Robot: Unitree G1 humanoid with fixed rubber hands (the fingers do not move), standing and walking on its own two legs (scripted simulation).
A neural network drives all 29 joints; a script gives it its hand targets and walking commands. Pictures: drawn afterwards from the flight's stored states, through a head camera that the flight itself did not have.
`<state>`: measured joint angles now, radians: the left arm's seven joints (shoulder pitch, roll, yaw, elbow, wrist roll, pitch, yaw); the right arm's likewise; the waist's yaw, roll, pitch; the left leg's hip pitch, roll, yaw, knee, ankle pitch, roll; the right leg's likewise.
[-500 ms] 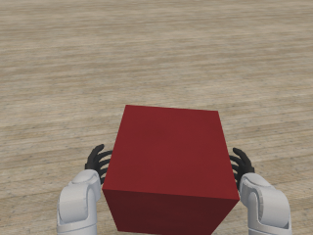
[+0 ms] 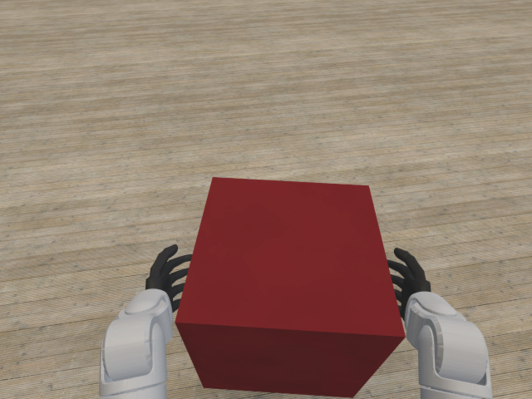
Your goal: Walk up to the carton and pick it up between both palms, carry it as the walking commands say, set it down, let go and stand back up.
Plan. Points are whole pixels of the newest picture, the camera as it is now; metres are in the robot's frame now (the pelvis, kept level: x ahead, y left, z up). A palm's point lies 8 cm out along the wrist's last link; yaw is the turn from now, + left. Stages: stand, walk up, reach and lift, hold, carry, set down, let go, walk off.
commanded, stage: carry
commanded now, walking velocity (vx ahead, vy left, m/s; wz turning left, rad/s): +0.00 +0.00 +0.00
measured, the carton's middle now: (283, 289) +0.32 +0.00 -0.02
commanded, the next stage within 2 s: hold in 0.76 s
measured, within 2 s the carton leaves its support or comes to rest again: neither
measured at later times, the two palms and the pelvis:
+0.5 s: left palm (170, 298) +0.26 +0.17 +0.06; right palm (418, 300) +0.26 -0.18 +0.05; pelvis +0.00 -0.01 +0.00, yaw +0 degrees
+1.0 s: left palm (169, 317) +0.24 +0.17 +0.03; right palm (416, 338) +0.22 -0.18 +0.02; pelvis -0.02 +0.01 +0.01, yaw -4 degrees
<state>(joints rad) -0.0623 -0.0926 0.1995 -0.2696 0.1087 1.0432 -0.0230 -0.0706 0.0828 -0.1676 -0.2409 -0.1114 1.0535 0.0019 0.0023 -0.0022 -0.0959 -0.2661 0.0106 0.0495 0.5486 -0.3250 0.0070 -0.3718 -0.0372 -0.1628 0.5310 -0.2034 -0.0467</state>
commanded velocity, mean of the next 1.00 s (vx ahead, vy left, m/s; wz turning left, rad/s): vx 0.00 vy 0.00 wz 0.00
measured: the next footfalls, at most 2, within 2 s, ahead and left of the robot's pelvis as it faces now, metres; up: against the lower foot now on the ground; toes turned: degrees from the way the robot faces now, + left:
none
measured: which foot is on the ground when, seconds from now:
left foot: down 0.00-1.00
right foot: down 0.00-1.00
